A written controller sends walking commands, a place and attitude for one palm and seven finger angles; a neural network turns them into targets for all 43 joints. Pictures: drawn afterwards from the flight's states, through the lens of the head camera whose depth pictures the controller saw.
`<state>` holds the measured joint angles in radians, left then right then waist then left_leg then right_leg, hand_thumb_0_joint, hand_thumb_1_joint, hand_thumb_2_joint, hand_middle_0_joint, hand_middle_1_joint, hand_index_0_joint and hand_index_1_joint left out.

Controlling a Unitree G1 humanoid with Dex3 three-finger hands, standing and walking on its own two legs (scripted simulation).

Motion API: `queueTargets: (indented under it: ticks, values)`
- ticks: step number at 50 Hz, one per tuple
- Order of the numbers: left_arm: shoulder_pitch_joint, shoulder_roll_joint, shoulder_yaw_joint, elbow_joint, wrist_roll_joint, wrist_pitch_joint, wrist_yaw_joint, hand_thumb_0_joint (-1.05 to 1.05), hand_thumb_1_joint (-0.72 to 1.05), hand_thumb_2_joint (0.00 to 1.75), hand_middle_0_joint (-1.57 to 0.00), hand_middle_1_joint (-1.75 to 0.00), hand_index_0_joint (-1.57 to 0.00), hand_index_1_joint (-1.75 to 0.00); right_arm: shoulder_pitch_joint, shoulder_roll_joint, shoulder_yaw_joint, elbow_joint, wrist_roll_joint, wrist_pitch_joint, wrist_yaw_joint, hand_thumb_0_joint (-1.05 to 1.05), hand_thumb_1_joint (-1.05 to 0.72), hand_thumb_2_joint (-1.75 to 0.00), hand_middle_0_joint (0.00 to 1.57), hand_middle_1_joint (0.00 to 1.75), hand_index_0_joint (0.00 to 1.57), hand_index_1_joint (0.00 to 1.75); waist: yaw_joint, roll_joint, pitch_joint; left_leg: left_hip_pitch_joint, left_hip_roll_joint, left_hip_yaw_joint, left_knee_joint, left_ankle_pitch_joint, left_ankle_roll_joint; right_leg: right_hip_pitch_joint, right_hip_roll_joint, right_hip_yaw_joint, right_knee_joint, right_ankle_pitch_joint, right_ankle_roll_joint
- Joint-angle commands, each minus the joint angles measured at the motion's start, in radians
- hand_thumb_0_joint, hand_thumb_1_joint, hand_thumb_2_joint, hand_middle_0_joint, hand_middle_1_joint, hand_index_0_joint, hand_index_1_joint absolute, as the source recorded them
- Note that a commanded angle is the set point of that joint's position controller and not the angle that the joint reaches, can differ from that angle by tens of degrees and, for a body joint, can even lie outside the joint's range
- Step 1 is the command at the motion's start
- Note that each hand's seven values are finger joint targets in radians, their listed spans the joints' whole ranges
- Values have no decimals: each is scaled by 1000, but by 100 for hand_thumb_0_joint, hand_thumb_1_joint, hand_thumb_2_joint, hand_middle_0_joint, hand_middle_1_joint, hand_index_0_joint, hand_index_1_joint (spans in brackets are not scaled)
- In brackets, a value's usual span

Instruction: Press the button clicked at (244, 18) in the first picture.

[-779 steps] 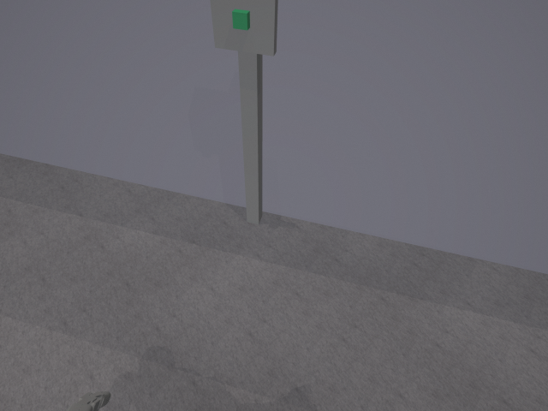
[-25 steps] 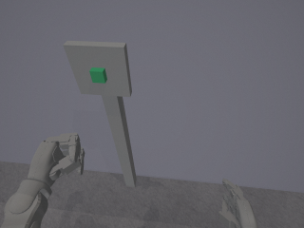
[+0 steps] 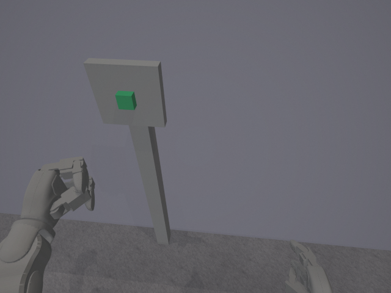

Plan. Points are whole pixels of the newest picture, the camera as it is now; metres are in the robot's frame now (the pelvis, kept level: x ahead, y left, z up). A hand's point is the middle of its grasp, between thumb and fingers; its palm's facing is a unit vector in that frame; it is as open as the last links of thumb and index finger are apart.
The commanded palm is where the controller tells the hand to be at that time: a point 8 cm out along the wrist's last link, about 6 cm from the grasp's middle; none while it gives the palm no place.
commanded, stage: raise the hand and make a fist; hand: left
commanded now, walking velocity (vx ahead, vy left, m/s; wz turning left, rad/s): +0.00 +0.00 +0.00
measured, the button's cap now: (126, 99) +0.52 +0.24 +0.15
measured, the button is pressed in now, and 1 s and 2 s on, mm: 0 0 0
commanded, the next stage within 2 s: aim a knuckle at the button in 0.06 s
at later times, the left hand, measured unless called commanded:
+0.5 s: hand (110, 172) +0.29 +0.20 +0.14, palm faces +0.03 -1.00 -0.07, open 3.1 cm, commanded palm +0.26 +0.26 +0.14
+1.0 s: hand (119, 145) +0.36 +0.21 +0.13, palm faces +0.07 -1.00 -0.04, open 3.1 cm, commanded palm +0.34 +0.26 +0.13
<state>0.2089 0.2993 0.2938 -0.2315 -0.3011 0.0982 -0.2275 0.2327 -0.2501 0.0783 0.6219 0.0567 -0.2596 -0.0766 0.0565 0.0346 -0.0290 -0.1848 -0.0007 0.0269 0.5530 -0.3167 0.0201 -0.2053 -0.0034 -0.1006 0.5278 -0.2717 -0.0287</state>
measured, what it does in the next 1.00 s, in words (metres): stands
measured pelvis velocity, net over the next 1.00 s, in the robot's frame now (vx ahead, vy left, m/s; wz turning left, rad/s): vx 0.00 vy -0.01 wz -0.01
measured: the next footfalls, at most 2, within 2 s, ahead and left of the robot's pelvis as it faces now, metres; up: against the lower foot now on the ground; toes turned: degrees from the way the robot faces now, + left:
none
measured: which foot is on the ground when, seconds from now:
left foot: down 0.00-1.00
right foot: down 0.00-1.00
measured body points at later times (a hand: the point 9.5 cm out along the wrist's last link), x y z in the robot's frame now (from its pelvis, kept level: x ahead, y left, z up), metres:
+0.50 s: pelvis -0.01 -0.01 +0.00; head -0.02 -0.03 +0.45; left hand +0.28 +0.26 +0.14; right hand +0.18 -0.23 -0.08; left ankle -0.01 +0.10 -0.73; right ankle +0.01 -0.10 -0.73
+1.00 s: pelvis +0.00 -0.01 +0.00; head +0.01 -0.02 +0.45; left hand +0.35 +0.27 +0.14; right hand +0.15 -0.25 -0.09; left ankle -0.01 +0.10 -0.73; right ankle +0.01 -0.10 -0.73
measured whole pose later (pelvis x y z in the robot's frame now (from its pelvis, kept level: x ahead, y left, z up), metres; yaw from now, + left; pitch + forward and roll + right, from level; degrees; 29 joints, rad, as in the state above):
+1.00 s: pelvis +0.00 -0.01 +0.00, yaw -1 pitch +1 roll +0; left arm -0.34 0.35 0.30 0.43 -0.23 -0.01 -0.24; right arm 0.24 -0.26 0.07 0.66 0.06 -0.20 -0.11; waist 0.00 0.03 0.00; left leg -0.25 0.00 0.04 0.54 -0.30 0.01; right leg -0.29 0.00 -0.09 0.54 -0.27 -0.04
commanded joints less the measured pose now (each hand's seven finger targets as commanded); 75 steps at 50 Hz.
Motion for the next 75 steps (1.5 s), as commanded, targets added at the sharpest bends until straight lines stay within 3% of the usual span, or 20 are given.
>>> queueTargets:
  ticks: [1, 6, 8, 12, 15, 20, 24, 27, 34, 38, 41, 47, 53, 58, 61, 65, 66, 69, 73, 75]
  values:
    - [-225, 124, 22, -142, -7, -73, -12, 0, 90, 90, -130, -150, -130, -150, -152, -105, -43, -149, 10, -74, -15, 0, -90, -90, 20, 30, 20, 30, -23, 47, -28, -11, 13, -61, -106, 130, 1, -11, 2, 49, -111, 78, 8]
    - [-213, 181, 57, -138, -10, -15, -39, 0, 90, 90, -130, -150, -130, -150, -168, -114, -46, -163, 14, -65, -26, 0, -90, -90, 20, 30, 20, 30, -10, -21, -38, -34, 7, -63, -109, 82, 11, 7, -5, 67, -133, -3, 15]
    - [-232, 213, 102, -190, -13, -28, -29, 0, 90, 90, -130, -150, -130, -150, -177, -106, -45, -175, 9, -69, -25, 0, -90, -90, 20, 30, 20, 30, 0, -20, -100, -12, 6, -62, -107, 117, 10, 35, -9, 64, -121, 28, 18]
    - [-381, 216, 114, -137, -23, -80, 3, 0, 90, 90, -130, -150, -130, -150, -172, -101, -41, -138, 7, -77, -27, 0, -90, -90, 20, 30, 20, 30, -20, 2, -83, -7, 6, -61, -100, 117, 7, 10, -5, 70, -124, 25, 20]
    - [-455, 171, 45, -43, -9, -101, -1, 0, 90, 90, -130, -150, -130, -150, -160, -104, -40, -117, 11, -83, -35, 0, -90, -90, 20, 30, 20, 30, -41, 57, -43, -3, 4, -61, -108, 76, 5, -29, -6, 67, -125, -2, 17]
    - [-550, 172, -7, 88, 19, -76, -32, 0, 90, 90, -130, -150, -130, -150, -148, -119, -46, -120, 17, -77, -46, 0, -90, -90, 20, 30, 20, 30, -49, 9, -75, -18, 1, -63, -98, 79, 11, -16, -13, 80, -116, 16, 16]
    - [-569, 243, 86, 113, 13, -84, -34, 0, 90, 90, -130, -150, -130, -150, -152, -117, -50, -134, 8, -62, -41, 0, -90, -90, 20, 30, 20, 30, -17, -18, -196, -17, -5, -46, -81, 175, 11, 73, -23, 94, -89, 134, 18]
    - [-552, 289, 164, 154, 4, -110, -14, 0, 90, 90, -130, -150, -130, -150, -145, -112, -49, -131, 2, -50, -31, 0, -90, -90, 20, 30, 20, 30, 1, -22, -205, -34, -2, -40, -82, 239, 7, 106, -20, 86, -71, 227, 15]
    - [-661, 183, 28, 229, 30, -131, -22, 0, 90, 90, -130, -150, -130, -150, -106, -121, -59, -126, 10, -39, -25, 0, -90, -90, 20, 30, 20, 30, -46, 8, -153, -1, 2, -31, -79, 254, 8, 24, -11, 72, -64, 268, 11]
    - [-726, 250, 78, 268, 33, -130, -27, 0, 90, 90, -130, -150, -130, -150, -94, -132, -67, -122, 9, -23, -35, 0, -90, -90, 20, 30, 20, 30, -45, -34, -201, -3, 2, -30, -75, 243, 13, 43, -13, 85, -67, 257, 14]
    - [-806, 290, 110, 331, 32, -137, -18, 0, 90, 90, -130, -150, -130, -150, -93, -134, -61, -105, 8, -4, -42, 0, -90, -90, 20, 30, 20, 30, -54, -44, -176, -33, 3, -28, -75, 203, 13, 33, -16, 96, -80, 207, 16]
    - [-945, 265, 58, 409, 55, -189, -12, 0, 90, 90, -130, -150, -130, -150, -62, -128, -60, -100, 8, 12, -41, 0, -90, -90, 20, 30, 20, 30, -74, 44, -238, 2, 5, -28, -70, 243, 10, 28, -15, 93, -58, 249, 6]
    - [-968, 226, 21, 595, 55, -185, -33, 0, 90, 90, -130, -150, -130, -150, -15, -145, -69, -88, 11, 34, -34, 0, -90, -90, 20, 30, 20, 30, -83, -31, -236, -18, 8, -35, -60, 261, 9, -11, -9, 76, -42, 278, 5]
    - [-1054, 292, 74, 618, 78, -217, 7, 0, 90, 90, -130, -150, -130, -150, 10, -148, -73, -89, 2, 59, -22, 0, -90, -90, 20, 30, 20, 30, -71, 0, -275, -31, 9, -38, -57, 295, 4, -3, -11, 79, -24, 298, 0]
    - [-1118, 366, 130, 635, 94, -263, 33, 0, 90, 90, -130, -150, -130, -150, 34, -153, -78, -79, -7, 71, -17, 0, -90, -90, 20, 30, 20, 30, -73, -37, -296, -44, 15, -38, -49, 308, 8, 19, -7, 84, -15, 314, 1]
    - [-1190, 323, 82, 670, 106, -305, 22, 0, 90, 90, -130, -150, -130, -150, 58, -148, -80, -71, -7, 81, -13, 0, -90, -90, 20, 30, 20, 30, -97, 43, -324, -11, 13, -26, -38, 338, 7, 2, -5, 92, -9, 351, 0]
    - [-1202, 328, 79, 700, 108, -310, 16, 0, 90, 90, -130, -150, -130, -150, 70, -151, -83, -64, -6, 85, -12, 0, -90, -90, 20, 30, 20, 30, -105, 12, -321, -19, 16, -32, -33, 342, 9, -1, -2, 90, -7, 351, 0]
    - [-1173, 306, 63, 813, 106, -302, -11, 0, 90, 90, -130, -150, -130, -150, 85, -160, -85, -57, -2, 98, -9, 0, -90, -90, 20, 30, 20, 30, -105, 16, -279, -50, 14, -33, -35, 294, 7, -39, 0, 83, -11, 307, -4]
    - [-1084, 335, 107, 843, 87, -294, -37, 0, 90, 90, -130, -150, -130, -150, 94, -170, -90, -79, -1, 112, -4, 0, -90, -90, 20, 30, 20, 30, -80, -24, -315, -78, 12, -26, -34, 299, 9, -4, -1, 82, -4, 325, -5]
    - [-1114, 331, 97, 842, 85, -297, -38, 0, 90, 90, -130, -150, -130, -150, 90, -170, -86, -85, 1, 121, -1, 0, -90, -90, 20, 30, 20, 30, -91, -22, -273, -108, 11, -23, -37, 270, 10, -23, -1, 83, -7, 310, -3]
